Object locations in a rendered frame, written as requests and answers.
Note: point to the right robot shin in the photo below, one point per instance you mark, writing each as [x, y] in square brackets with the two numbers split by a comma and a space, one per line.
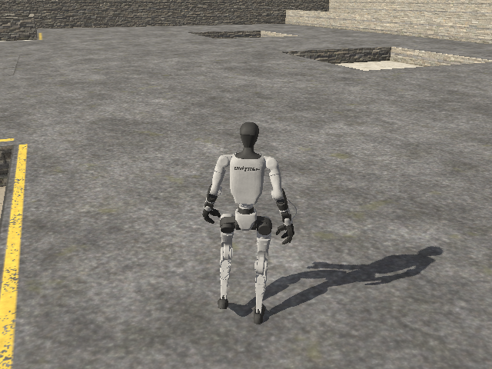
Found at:
[260, 286]

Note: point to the robot right hand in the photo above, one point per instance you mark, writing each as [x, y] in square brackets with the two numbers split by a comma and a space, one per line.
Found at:
[289, 233]

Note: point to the right robot upper arm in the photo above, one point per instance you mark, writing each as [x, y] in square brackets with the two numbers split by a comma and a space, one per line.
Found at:
[275, 176]

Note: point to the robot right forearm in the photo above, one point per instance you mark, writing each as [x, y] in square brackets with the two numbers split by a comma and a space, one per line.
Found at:
[284, 210]

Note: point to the robot left hand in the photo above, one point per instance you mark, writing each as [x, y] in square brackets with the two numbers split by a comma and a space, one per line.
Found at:
[213, 212]

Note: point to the left robot foot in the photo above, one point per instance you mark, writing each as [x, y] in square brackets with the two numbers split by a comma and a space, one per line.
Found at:
[222, 303]

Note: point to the robot left forearm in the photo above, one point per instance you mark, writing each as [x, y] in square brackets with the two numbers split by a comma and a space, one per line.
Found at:
[210, 200]

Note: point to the left robot upper arm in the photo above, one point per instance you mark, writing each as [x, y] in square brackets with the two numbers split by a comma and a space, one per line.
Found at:
[219, 171]

